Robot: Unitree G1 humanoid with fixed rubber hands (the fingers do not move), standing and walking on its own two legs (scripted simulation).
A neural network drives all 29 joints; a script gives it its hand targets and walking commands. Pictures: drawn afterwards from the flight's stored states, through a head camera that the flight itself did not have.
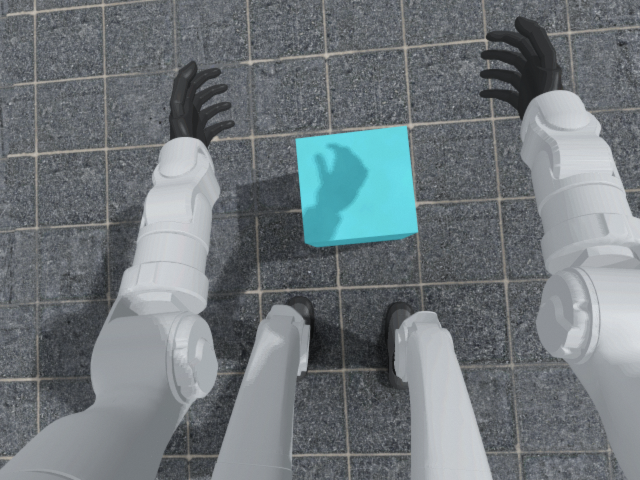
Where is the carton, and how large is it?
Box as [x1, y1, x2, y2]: [296, 126, 417, 246]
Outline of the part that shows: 406,126 296,139 304,239 306,243 314,246 326,246 399,239 417,232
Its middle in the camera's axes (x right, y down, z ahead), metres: +0.08 -0.09 +0.85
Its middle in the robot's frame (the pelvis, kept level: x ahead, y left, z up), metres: +0.48 +0.01 -0.51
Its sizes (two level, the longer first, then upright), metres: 0.210 0.200 0.250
